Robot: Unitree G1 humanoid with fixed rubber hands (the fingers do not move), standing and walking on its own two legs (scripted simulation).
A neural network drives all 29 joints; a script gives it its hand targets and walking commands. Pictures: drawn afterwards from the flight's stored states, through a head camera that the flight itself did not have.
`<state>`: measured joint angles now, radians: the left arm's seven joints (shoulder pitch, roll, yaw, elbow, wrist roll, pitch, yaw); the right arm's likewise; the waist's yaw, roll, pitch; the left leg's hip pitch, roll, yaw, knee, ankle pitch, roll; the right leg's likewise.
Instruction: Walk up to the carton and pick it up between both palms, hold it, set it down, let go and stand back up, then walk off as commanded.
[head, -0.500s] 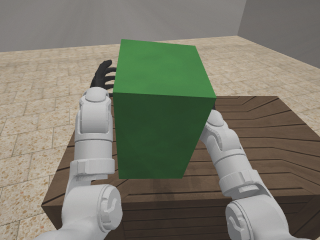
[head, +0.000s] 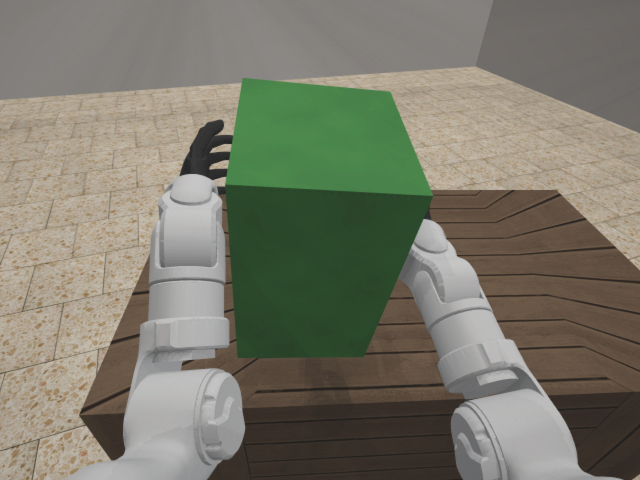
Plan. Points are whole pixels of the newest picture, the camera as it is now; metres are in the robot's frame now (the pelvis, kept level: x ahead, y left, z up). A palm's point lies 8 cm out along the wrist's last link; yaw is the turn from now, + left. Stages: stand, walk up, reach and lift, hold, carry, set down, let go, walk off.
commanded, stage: hold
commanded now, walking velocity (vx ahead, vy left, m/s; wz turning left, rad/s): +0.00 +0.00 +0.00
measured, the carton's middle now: (309, 232) +0.36 +0.01 +0.20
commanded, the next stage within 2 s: set down in 1.60 s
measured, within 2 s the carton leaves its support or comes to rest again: neither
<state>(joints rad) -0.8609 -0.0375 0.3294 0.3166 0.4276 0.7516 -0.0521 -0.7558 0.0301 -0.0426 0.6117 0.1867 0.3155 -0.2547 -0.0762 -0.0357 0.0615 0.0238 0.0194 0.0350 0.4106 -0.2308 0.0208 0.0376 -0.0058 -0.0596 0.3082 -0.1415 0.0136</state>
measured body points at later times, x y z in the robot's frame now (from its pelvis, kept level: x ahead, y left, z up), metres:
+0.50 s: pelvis -0.01 +0.00 +0.00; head -0.08 +0.02 +0.44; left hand +0.37 +0.14 +0.25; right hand +0.36 -0.12 +0.22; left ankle +0.01 +0.10 -0.74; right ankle +0.03 -0.13 -0.74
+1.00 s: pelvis +0.01 +0.00 +0.00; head -0.04 +0.02 +0.45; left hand +0.39 +0.15 +0.23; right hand +0.39 -0.11 +0.21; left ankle +0.01 +0.10 -0.74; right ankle +0.03 -0.13 -0.74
